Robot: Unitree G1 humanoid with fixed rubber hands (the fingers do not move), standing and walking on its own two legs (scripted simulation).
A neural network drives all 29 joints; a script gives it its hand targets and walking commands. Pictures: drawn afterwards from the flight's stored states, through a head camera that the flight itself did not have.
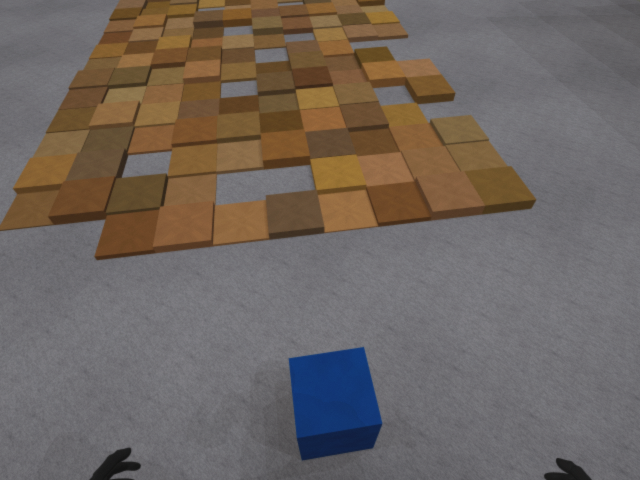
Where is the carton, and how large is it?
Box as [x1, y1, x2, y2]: [289, 347, 381, 459]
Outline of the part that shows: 363,347 289,358 296,434 302,459 365,449 373,446 381,425 381,420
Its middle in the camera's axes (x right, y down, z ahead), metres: +0.04 +0.48 +1.08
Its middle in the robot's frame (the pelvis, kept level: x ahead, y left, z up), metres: +0.41 +0.01 -0.66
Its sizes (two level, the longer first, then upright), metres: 0.210 0.200 0.250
